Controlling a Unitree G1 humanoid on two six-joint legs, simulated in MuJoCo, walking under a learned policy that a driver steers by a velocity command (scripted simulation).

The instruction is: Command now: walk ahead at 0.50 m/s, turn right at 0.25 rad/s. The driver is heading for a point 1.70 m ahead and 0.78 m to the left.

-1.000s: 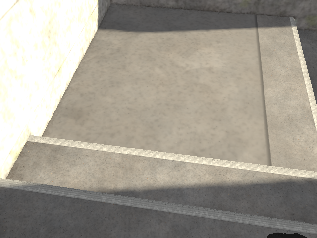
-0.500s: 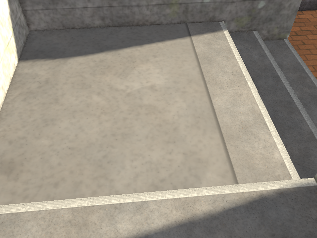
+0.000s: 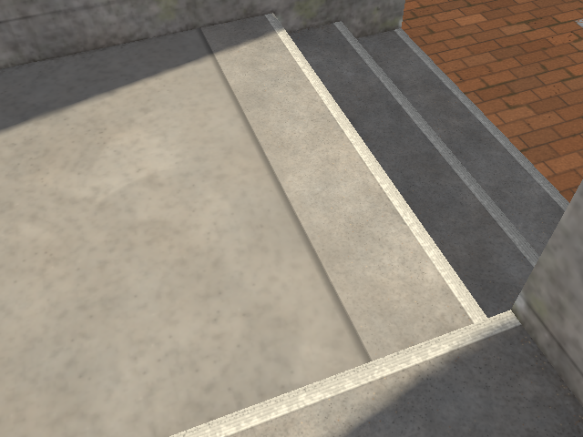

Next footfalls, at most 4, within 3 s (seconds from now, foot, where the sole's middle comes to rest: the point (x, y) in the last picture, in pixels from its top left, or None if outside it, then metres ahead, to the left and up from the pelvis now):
0.14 left None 0.18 0.17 -0.76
0.40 left None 0.38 0.28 -0.90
1.02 right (235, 363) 0.80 0.22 -1.03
1.50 left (140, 318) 0.94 0.54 -1.03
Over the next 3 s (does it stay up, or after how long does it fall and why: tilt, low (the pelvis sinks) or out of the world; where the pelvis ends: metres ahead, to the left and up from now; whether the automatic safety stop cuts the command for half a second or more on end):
stays up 1.54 0.75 -0.26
